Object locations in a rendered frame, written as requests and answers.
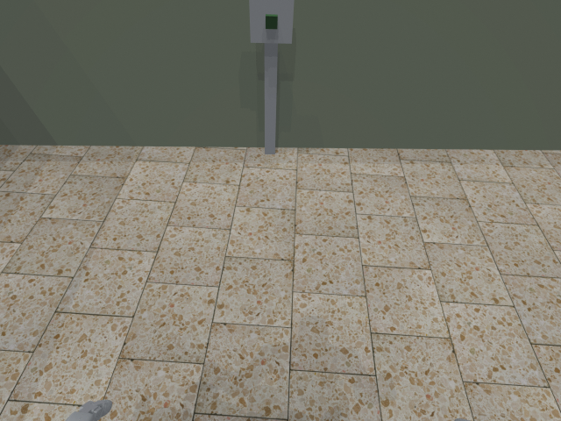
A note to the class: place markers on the button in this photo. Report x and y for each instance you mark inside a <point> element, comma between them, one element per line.
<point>271,21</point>

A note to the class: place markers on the panel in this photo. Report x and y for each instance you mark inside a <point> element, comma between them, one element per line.
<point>271,37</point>

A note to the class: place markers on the left robot hand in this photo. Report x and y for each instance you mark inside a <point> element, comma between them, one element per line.
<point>91,411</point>

